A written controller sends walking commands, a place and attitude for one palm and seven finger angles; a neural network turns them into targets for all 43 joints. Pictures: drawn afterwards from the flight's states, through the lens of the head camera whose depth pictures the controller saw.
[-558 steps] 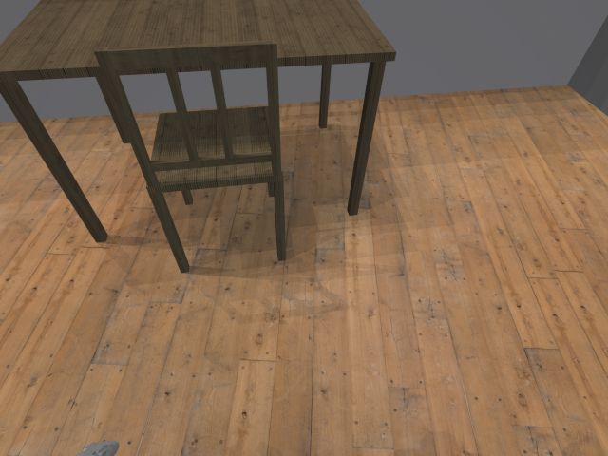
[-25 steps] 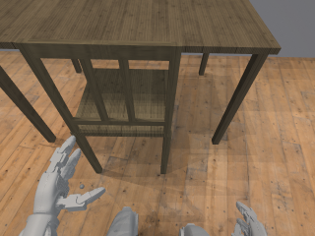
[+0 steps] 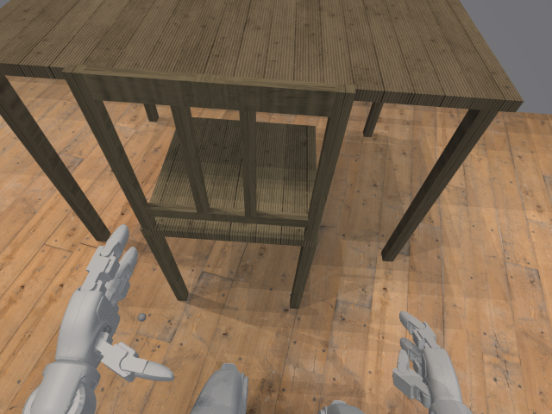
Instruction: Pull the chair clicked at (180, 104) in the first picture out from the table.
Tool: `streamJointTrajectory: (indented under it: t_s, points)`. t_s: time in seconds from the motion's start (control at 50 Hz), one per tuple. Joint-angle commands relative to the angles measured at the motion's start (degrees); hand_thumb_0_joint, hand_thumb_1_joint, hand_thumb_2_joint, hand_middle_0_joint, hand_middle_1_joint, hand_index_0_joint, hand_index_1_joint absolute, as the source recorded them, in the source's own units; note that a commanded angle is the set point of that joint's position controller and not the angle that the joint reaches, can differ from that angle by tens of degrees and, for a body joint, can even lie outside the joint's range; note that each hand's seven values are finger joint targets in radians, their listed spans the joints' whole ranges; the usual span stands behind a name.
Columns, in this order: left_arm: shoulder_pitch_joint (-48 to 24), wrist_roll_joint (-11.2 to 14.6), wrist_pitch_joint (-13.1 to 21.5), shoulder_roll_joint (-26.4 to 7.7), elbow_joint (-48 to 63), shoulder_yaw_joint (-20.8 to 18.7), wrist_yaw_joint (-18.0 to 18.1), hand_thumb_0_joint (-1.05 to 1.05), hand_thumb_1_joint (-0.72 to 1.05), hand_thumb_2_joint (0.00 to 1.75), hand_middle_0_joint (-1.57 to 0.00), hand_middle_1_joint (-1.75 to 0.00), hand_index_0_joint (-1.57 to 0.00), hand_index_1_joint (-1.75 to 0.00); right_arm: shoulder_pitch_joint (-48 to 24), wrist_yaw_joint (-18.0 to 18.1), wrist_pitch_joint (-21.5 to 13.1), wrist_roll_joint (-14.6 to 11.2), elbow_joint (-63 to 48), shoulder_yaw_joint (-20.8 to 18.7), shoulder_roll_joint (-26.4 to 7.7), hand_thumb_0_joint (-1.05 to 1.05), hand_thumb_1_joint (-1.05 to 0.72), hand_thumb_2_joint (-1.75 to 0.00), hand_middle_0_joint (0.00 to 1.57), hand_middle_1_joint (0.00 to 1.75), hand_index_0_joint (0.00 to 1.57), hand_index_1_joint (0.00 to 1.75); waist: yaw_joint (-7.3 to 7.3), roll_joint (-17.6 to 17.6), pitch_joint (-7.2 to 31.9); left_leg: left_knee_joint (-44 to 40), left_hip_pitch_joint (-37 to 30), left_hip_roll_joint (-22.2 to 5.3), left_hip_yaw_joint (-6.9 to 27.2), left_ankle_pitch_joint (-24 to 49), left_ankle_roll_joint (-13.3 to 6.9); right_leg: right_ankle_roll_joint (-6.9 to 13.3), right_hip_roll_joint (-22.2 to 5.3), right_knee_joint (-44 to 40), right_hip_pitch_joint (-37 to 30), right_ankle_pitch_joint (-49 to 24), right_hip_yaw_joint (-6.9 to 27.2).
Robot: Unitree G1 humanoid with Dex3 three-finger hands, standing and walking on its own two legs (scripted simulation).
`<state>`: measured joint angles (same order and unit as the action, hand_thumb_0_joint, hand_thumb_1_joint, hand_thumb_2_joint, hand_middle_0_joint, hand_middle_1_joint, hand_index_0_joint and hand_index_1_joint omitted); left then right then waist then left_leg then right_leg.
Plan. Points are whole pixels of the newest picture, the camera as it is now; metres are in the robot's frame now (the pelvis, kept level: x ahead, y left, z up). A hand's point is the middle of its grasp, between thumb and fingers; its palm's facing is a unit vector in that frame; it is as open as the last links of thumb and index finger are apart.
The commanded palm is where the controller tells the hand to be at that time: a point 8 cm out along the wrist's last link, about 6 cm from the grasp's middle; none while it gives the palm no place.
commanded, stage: raise the hand toward the chair's back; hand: left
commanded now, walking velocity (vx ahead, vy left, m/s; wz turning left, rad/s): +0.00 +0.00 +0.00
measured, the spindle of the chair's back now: (193, 165) +0.52 +0.20 +0.01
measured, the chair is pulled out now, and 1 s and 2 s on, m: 0.00 0.00 0.00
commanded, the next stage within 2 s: aim the fingers beside a spindle in 0.72 s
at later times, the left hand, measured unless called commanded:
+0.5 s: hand (133, 304) +0.24 +0.20 +0.05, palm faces +0.01 -1.00 -0.05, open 16.9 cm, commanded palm +0.22 +0.26 +0.05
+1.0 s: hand (141, 301) +0.25 +0.20 +0.05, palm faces +0.02 -1.00 -0.05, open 16.9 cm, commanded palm +0.24 +0.25 +0.05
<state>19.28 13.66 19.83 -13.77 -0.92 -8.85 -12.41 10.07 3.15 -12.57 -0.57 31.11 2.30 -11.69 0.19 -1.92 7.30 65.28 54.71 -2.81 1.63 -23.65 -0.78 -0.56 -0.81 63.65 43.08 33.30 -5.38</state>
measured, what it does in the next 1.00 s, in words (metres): stands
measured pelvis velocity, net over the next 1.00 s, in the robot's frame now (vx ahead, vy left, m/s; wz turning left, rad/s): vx -0.01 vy -0.01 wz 0.00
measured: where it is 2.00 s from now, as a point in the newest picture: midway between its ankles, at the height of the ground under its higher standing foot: outside the picture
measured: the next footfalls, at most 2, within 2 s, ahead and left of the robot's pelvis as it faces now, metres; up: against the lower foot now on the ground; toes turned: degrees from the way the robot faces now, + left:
none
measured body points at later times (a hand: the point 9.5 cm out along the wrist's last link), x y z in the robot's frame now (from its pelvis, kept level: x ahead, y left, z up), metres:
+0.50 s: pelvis +0.00 +0.00 +0.01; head +0.05 +0.02 +0.45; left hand +0.24 +0.26 +0.05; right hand +0.16 -0.25 -0.07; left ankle +0.08 +0.11 -0.65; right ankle -0.02 -0.13 -0.65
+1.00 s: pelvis -0.01 -0.01 +0.00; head +0.05 +0.00 +0.45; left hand +0.24 +0.25 +0.05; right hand +0.17 -0.24 -0.07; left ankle +0.08 +0.11 -0.65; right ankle -0.02 -0.13 -0.65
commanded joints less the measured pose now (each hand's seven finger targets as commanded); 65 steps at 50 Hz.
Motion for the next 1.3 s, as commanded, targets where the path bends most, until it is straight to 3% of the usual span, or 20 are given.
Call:
streamJointTrajectory:
  t_s: [0.0, 0.22, 0.32, 0.5, 0.58, 0.64, 0.72, 0.8, 0.86, 0.94, 0.96, 1.0, 1.06, 1.12, 1.16, 1.22, 1.28]
  points:
    - [-5.73, 0.94, 3.72, -7.05, 11.92, -4.68, -0.77, 0.00, -0.50, 0.30, -0.06, -0.08, -0.06, -0.08, -0.55, 0.73, -2.79, -0.22, -7.41, -3.91, -8.84, 0.00, -0.90, -0.90, 0.20, 0.30, 0.20, 0.30, -1.16, -3.80, 11.92, -11.13, -20.40, 0.69, 2.61, 5.69, -0.43, 1.95, 2.16, -10.62, 3.59, -10.12, 0.13]
    - [-7.37, 2.20, 3.08, -9.61, 8.31, -7.99, -2.36, 0.00, -0.50, 0.30, -0.06, -0.08, -0.06, -0.08, -0.20, 0.99, -3.28, -0.61, -6.30, -4.10, -9.74, 0.00, -0.90, -0.90, 0.20, 0.30, 0.20, 0.30, -0.88, -3.48, 11.54, -12.28, -20.94, 0.80, 2.46, 6.20, -0.34, 1.95, 2.32, -11.98, 2.18, -10.31, 0.26]
    - [-6.23, 2.31, 3.26, -9.38, 6.96, -7.65, -2.31, 0.00, -0.50, 0.30, -0.06, -0.08, -0.06, -0.08, -0.15, 0.73, -3.43, -0.63, -6.27, -4.40, -10.05, 0.00, -0.90, -0.90, 0.20, 0.30, 0.20, 0.30, -0.96, -2.10, 10.78, -12.60, -19.97, 0.89, 2.30, 5.20, -0.47, 1.78, 2.25, -12.50, 2.05, -9.75, 0.35]
    - [-7.26, 2.13, 5.51, -9.62, 8.60, -7.85, -1.13, 0.00, -0.50, 0.30, -0.06, -0.08, -0.06, -0.08, 0.02, 0.42, -3.92, -0.55, -6.30, -4.51, -10.05, 0.00, -0.90, -0.90, 0.20, 0.30, 0.20, 0.30, -1.05, -3.62, 11.11, -12.72, -20.24, 0.93, 2.16, 4.10, -0.37, 1.91, 2.08, -12.18, 2.44, -8.90, 0.64]
    - [-7.56, 2.44, 5.35, -9.22, 7.60, -7.49, -1.59, 0.00, -0.50, 0.30, -0.06, -0.08, -0.06, -0.08, 0.00, 0.48, -3.88, -0.63, -6.23, -4.47, -10.03, 0.00, -0.90, -0.90, 0.20, 0.30, 0.20, 0.30, -1.52, -2.03, 10.73, -12.30, -19.37, 1.04, 1.79, 3.27, -0.55, 1.67, 2.08, -12.81, 2.50, -8.44, 0.92]
    - [-7.50, 2.31, 5.16, -9.16, 7.28, -7.16, -2.16, 0.00, -0.50, 0.30, -0.06, -0.08, -0.06, -0.08, -0.07, 0.57, -3.91, -0.78, -6.18, -4.38, -10.00, 0.00, -0.90, -0.90, 0.20, 0.30, 0.20, 0.30, -1.31, -3.37, 10.50, -12.06, -19.36, 1.07, 1.74, 3.58, -0.57, 1.83, 2.10, -12.58, 2.56, -8.68, 1.19]
    - [-8.01, 2.37, 4.86, -9.86, 7.34, -7.85, -2.32, 0.00, -0.50, 0.30, -0.06, -0.08, -0.06, -0.08, -0.18, 0.72, -3.90, -0.78, -6.27, -4.30, -9.90, 0.00, -0.90, -0.90, 0.20, 0.30, 0.20, 0.30, -1.18, -2.42, 10.44, -12.07, -19.04, 1.09, 1.79, 3.34, -0.63, 1.79, 2.20, -12.74, 2.30, -8.44, 1.26]
    - [-8.42, 2.65, 5.10, -8.77, 7.66, -7.12, -2.36, 0.00, -0.50, 0.30, -0.06, -0.08, -0.06, -0.08, -0.30, 0.75, -4.00, -0.82, -6.42, -4.16, -9.74, 0.00, -0.90, -0.90, 0.20, 0.30, 0.20, 0.30, -1.39, -2.65, 10.32, -11.90, -18.96, 1.22, 1.56, 2.64, -0.64, 1.71, 2.12, -13.04, 2.60, -7.77, 1.38]
    - [-13.93, 2.40, 5.39, -9.16, 5.35, -6.86, -2.39, 0.00, -0.50, 0.30, -0.06, -0.08, -0.06, -0.08, 0.05, 1.01, -4.09, -0.65, -5.58, -3.93, -9.97, 0.00, -0.90, -0.90, 0.20, 0.30, 0.20, 0.30, -2.59, -1.80, 9.00, -10.49, -16.97, 1.32, 1.47, 1.35, -0.79, 1.53, 2.05, -12.74, 4.63, -6.84, 1.93]
    - [-15.90, 2.17, 5.72, -10.31, 2.74, -8.11, -3.05, 0.00, -0.50, 0.30, -0.06, -0.08, -0.06, -0.08, 0.29, 1.13, -4.24, -0.70, -5.25, -4.01, -10.26, 0.00, -0.90, -0.90, 0.20, 0.30, 0.20, 0.30, -1.97, -2.71, 10.76, -9.76, -16.78, 1.35, 1.19, 1.61, -0.75, 1.79, 2.03, -12.20, 4.79, -6.64, 2.33]
    - [-18.15, 2.18, 5.89, -9.15, 3.96, -6.38, -3.28, 0.00, -0.50, 0.30, -0.06, -0.08, -0.06, -0.08, 0.24, 1.06, -4.43, -0.58, -5.31, -3.82, -10.22, 0.00, -0.90, -0.90, 0.20, 0.30, 0.20, 0.30, -2.25, -3.79, 11.86, -9.71, -17.69, 1.37, 1.40, 2.54, -0.74, 1.83, 1.88, -11.60, 4.77, -7.75, 2.14]
    - [-16.32, 2.46, 5.62, -9.97, 3.38, -7.70, -3.24, 0.00, -0.50, 0.30, -0.06, -0.08, -0.06, -0.08, 0.60, 0.96, -4.48, -0.50, -5.45, -4.14, -10.29, 0.00, -0.90, -0.90, 0.20, 0.30, 0.20, 0.30, -1.45, -2.63, 13.93, -9.57, -18.55, 1.30, 1.34, 4.53, -0.76, 1.83, 1.96, -11.51, 3.62, -9.37, 2.07]
    - [-18.82, 2.28, 5.04, -10.58, 1.77, -8.19, -3.09, 0.00, -0.50, 0.30, -0.06, -0.08, -0.06, -0.08, 0.57, 0.79, -3.93, -0.53, -5.03, -4.12, -10.35, 0.00, -0.90, -0.90, 0.20, 0.30, 0.20, 0.30, -1.89, -2.62, 13.32, -8.88, -17.15, 1.31, 0.96, 4.79, -0.77, 1.64, 1.92, -11.27, 4.28, -9.78, 2.35]
    - [-16.80, 2.13, 4.90, -11.84, -0.92, -10.54, -2.81, 0.00, -0.50, 0.30, -0.06, -0.08, -0.06, -0.08, 0.86, 0.70, -3.35, -0.46, -4.88, -4.41, -10.47, 0.00, -0.90, -0.90, 0.20, 0.30, 0.20, 0.30, -1.05, -1.27, 13.62, -8.86, -16.53, 1.11, 0.99, 6.08, -0.67, 1.80, 2.22, -10.59, 3.86, -10.79, 2.04]
    - [-18.51, 2.26, 5.25, -10.20, 0.55, -8.61, -2.83, 0.00, -0.50, 0.30, -0.06, -0.08, -0.06, -0.08, 0.92, 0.40, -3.30, -0.37, -5.15, -4.39, -10.33, 0.00, -0.90, -0.90, 0.20, 0.30, 0.20, 0.30, -1.59, -3.06, 14.45, -8.38, -17.23, 1.25, 0.62, 6.49, -0.73, 1.68, 1.92, -10.45, 4.28, -11.55, 2.23]
    - [-19.15, 2.02, 5.52, -11.21, -2.32, -9.68, -2.60, 0.00, -0.50, 0.30, -0.06, -0.08, -0.06, -0.08, 1.39, 0.41, -2.87, -0.30, -4.59, -4.51, -10.61, 0.00, -0.90, -0.90, 0.20, 0.30, 0.20, 0.30, -1.95, -0.85, 13.14, -7.85, -15.64, 1.03, 0.76, 5.94, -0.73, 1.60, 2.19, -10.11, 5.47, -11.02, 2.21]
    - [-24.28, 1.60, 6.54, -9.37, -0.89, -6.92, -2.51, 0.00, -0.50, 0.30, -0.06, -0.08, -0.06, -0.08, 1.57, 0.37, -3.19, -0.21, -4.41, -4.59, -10.74, 0.00, -0.90, -0.90, 0.20, 0.30, 0.20, 0.30, -2.59, -3.78, 14.79, -7.54, -17.00, 0.97, 1.27, 4.96, -0.56, 1.74, 1.95, -9.09, 7.41, -9.75, 2.02]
